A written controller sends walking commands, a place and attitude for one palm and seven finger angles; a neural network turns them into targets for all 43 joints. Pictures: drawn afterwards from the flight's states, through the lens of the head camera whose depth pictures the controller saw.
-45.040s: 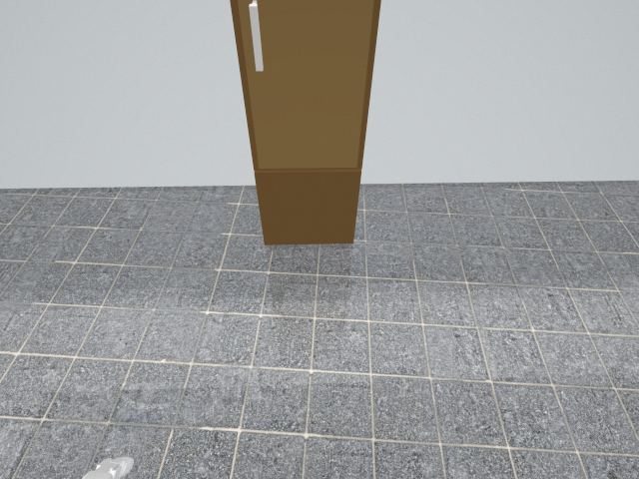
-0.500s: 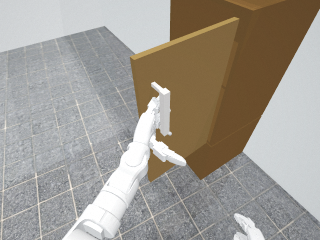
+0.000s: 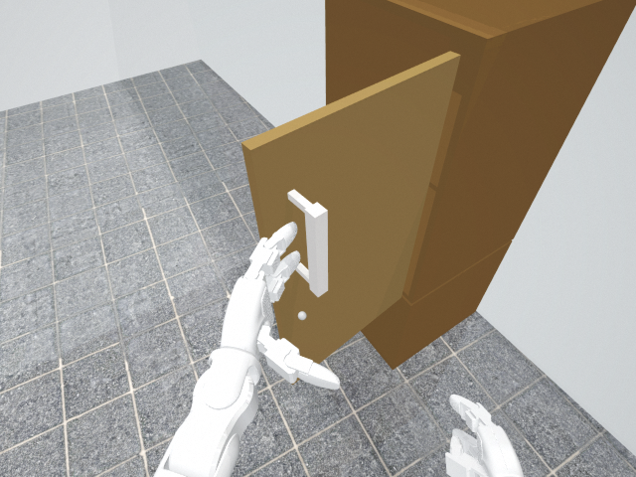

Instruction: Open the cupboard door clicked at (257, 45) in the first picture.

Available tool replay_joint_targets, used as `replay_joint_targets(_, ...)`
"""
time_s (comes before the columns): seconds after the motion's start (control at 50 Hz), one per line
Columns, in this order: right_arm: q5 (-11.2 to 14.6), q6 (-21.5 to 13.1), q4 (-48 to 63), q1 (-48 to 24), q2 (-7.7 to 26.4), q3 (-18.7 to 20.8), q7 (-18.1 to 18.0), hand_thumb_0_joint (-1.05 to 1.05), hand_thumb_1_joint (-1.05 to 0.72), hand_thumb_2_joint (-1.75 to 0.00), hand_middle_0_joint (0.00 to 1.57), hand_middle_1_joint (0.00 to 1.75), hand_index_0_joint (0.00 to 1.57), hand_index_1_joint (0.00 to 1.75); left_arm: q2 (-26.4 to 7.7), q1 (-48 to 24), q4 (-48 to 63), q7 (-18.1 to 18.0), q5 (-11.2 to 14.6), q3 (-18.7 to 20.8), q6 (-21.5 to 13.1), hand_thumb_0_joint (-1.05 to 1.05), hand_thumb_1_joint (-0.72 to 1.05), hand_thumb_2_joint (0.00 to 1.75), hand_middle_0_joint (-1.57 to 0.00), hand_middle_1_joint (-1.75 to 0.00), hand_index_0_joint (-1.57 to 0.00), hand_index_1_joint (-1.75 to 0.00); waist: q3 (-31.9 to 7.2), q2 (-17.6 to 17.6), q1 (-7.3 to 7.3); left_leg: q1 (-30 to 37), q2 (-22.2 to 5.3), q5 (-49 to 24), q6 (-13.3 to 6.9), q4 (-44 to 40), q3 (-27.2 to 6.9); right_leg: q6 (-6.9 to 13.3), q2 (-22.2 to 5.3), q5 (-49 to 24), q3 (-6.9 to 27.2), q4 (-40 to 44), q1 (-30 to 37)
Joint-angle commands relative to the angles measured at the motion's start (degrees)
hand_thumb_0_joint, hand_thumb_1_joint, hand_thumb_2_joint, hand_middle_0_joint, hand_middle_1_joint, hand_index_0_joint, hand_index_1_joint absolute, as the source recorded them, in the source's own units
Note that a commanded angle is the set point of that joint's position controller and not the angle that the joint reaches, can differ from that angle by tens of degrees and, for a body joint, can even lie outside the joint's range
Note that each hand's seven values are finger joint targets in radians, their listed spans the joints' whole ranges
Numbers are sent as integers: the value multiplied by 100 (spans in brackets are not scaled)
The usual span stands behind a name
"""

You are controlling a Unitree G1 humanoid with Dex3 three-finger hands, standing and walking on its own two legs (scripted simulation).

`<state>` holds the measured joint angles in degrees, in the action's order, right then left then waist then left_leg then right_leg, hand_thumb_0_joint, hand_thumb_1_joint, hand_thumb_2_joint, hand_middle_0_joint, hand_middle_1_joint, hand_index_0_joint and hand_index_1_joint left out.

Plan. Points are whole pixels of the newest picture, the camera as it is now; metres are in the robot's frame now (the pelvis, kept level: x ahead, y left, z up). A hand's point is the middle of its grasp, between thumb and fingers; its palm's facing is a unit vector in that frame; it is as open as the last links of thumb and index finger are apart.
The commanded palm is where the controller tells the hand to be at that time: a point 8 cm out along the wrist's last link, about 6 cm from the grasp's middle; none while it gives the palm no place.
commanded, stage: slide the hand sideways off the handle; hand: left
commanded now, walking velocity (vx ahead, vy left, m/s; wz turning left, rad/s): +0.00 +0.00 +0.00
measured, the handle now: (308, 246) +0.38 +0.04 +0.10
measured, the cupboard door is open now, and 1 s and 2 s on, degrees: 96 96 96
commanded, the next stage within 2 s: draw the hand back to the body in 0.44 s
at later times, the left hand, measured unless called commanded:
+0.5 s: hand (248, 349) +0.23 +0.10 +0.09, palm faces -0.07 -1.00 -0.03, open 16.3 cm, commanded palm +0.21 +0.15 +0.09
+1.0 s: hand (183, 362) +0.21 +0.15 +0.12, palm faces -0.04 -1.00 -0.07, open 16.3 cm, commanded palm +0.17 +0.21 +0.13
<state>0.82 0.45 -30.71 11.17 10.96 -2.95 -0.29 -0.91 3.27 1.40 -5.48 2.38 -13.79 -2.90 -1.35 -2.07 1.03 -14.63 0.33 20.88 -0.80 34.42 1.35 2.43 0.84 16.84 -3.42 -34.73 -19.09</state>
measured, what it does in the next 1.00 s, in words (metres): stands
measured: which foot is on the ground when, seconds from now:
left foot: down 0.00-1.00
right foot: down 0.00-1.00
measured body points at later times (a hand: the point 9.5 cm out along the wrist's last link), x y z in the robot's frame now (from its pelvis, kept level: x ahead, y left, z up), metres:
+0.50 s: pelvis +0.01 +0.00 -0.01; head +0.02 -0.02 +0.44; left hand +0.23 +0.15 +0.10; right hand +0.20 -0.20 -0.08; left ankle -0.03 +0.11 -0.73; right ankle +0.02 -0.09 -0.73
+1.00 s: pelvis +0.00 +0.01 +0.00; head -0.02 -0.01 +0.45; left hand +0.20 +0.21 +0.12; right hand +0.20 -0.19 -0.07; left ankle -0.03 +0.11 -0.73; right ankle +0.02 -0.09 -0.73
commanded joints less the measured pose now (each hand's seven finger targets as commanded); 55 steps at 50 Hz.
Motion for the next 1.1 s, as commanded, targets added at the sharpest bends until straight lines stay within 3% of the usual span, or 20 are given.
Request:
replay_joint_targets(0.0, -31, -283, 1042, -627, 427, 203, -9, 0, -90, -90, 20, 30, 20, 30, -16, -724, 1801, 72, -51, 165, -317, 0, -50, 30, -15, -30, -15, -30, -1143, 497, 42, -32, 65, -1464, -46, -356, -65, -81, -154, -1757, 244, 383, 962)
replay_joint_targets(0.04, -35, -296, 1075, -632, 440, 195, -14, 0, -90, -90, 20, 30, 20, 30, -132, -453, 1934, 127, -39, 248, -280, 0, -50, 30, -15, -30, -15, -30, -1060, 405, 72, -63, 78, -1541, -41, -318, -69, -75, -169, -1904, 256, 363, 980)
replay_joint_targets(0.14, -48, -350, 1148, -620, 451, 177, -47, 0, -90, -90, 20, 30, 20, 30, -352, 117, 2351, 321, 71, 472, -302, 0, -50, 30, -15, -30, -15, -30, -1098, 617, 77, -109, 78, -1642, -50, -245, -98, -118, -181, -2221, 284, 290, 1075)
replay_joint_targets(0.24, -49, -473, 1137, -629, 495, 152, -115, 0, -90, -90, 20, 30, 20, 30, -529, 381, 2445, 528, 189, 639, -318, 0, -50, 30, -15, -30, -15, -30, -790, 565, 22, -213, 75, -1424, -60, -179, -125, -144, -163, -1907, 295, 310, 796)
replay_joint_targets(0.34, -42, -652, 1117, -532, 545, 161, -162, 0, -90, -90, 20, 30, 20, 30, -704, 575, 2692, 801, 308, 803, -403, 0, -50, 30, -15, -30, -15, -30, -1014, 351, 10, -220, 81, -1502, -50, -96, -153, -129, -167, -1907, 278, 192, 803)
replay_joint_targets(0.38, -23, -756, 1145, -509, 545, 153, -168, 0, -90, -90, 20, 30, 20, 30, -651, 723, 2807, 909, 374, 740, -435, 0, -50, 30, -15, -30, -15, -30, -990, 219, 4, -252, 77, -1485, -41, -69, -174, -126, -157, -1834, 226, 143, 712)
replay_joint_targets(0.44, -17, -913, 1088, -448, 591, 160, -184, 0, -90, -90, 20, 30, 20, 30, -584, 597, 2757, 970, 427, 624, -468, 0, -50, 30, -15, -30, -15, -30, -898, 370, -92, -311, 61, -1395, -47, 3, -225, -146, -140, -1625, 199, 139, 511)
replay_joint_targets(0.52, -20, -1053, 1071, -429, 605, 169, -203, 0, -90, -90, 20, 30, 20, 30, -563, 458, 2715, 902, 391, 617, -455, 0, -50, 30, -15, -30, -15, -30, -866, 436, -76, -416, 72, -1180, -36, 17, -281, -137, -143, -1223, 161, 92, 345)
replay_joint_targets(0.58, -28, -1062, 1062, -451, 603, 161, -213, 0, -90, -90, 20, 30, 20, 30, -991, 723, 2763, 784, 378, 1144, -417, 0, -50, 30, -15, -30, -15, -30, -1139, 479, 109, -434, 81, -1226, -37, -49, -251, -115, -162, -1209, 205, 86, 644)
replay_joint_targets(0.64, -11, -1046, 1050, -516, 592, 136, -233, 0, -90, -90, 20, 30, 20, 30, -1258, 990, 2763, 765, 452, 1541, -343, 0, -50, 30, -15, -30, -15, -30, -1096, 399, 225, -509, 72, -1272, -32, -119, -208, -104, -171, -1313, 259, 146, 848)
replay_joint_targets(0.68, 15, -1074, 1089, -577, 562, 108, -241, 0, -90, -90, 20, 30, 20, 30, -1097, 868, 3063, 830, 521, 1391, -331, 0, -50, 30, -15, -30, -15, -30, -1017, 177, 180, -409, 67, -1300, -30, -183, -189, -100, -155, -1351, 218, 169, 831)
replay_joint_targets(0.76, 60, -1210, 1061, -538, 629, 110, -270, 0, -90, -90, 20, 30, 20, 30, -1061, 882, 3222, 1083, 723, 1341, -252, 0, -50, 30, -15, -30, -15, -30, -796, 263, 76, -294, 27, -1309, -36, -236, -236, -124, -112, -1321, 129, 275, 707)
replay_joint_targets(0.92, 99, -1290, 997, -586, 723, 104, -373, 0, -90, -90, 20, 30, 20, 30, -1504, 1143, 3237, 1465, 936, 1943, 145, 0, -50, 30, -15, -30, -15, -30, -464, 294, 143, -261, 40, -1043, -30, -374, -275, -136, -99, -840, 98, 492, 650)
replay_joint_targets(0.96, 91, -1311, 990, -650, 725, 92, -396, 0, -90, -90, 20, 30, 20, 30, -1658, 1052, 3329, 1452, 1007, 2178, 163, 0, -43, 33, -15, -30, -15, -30, -510, 213, 183, -222, 50, -986, -29, -409, -298, -127, -103, -683, 120, 548, 713)
replay_joint_targets(1.02, 93, -1369, 957, -618, 725, 90, -419, 0, -90, -90, 20, 30, 20, 30, -1755, 1070, 3488, 1506, 1116, 2389, 95, 0, -32, 37, -16, -30, -16, -30, -648, 116, 203, -68, 47, -1255, -5, -436, -317, -108, -77, -1010, 57, 514, 838)
replay_joint_targets(1.04, -29, -1355, 877, -571, 682, 137, -481, 0, -90, -90, 20, 30, 20, 30, -2444, 1132, 3838, 810, 330, 2444, -140, 0, -29, 39, -16, -30, -16, -30, -535, 186, 236, -98, -15, -1141, -62, -648, -278, -92, -163, -791, 226, 828, 1050)
replay_joint_targets(1.06, -92, -1369, 852, -606, 611, 94, -480, 0, -90, -90, 20, 30, 20, 30, -1933, 1388, 3791, 521, 264, 2176, -205, 0, -26, 40, -16, -30, -16, -30, -292, 106, 161, -67, 1, -1098, -54, -732, -274, -95, -183, -687, 230, 964, 1015)
replay_joint_targets(1.08, -104, -1368, 803, -542, 628, 89, -463, 0, -90, -90, 20, 30, 20, 30, -1758, 1710, 3549, 401, 240, 2059, -200, 0, -22, 42, -16, -30, -16, -30, -56, 269, 133, -99, -24, -1095, -47, -764, -290, -106, -182, -675, 185, 1000, 931)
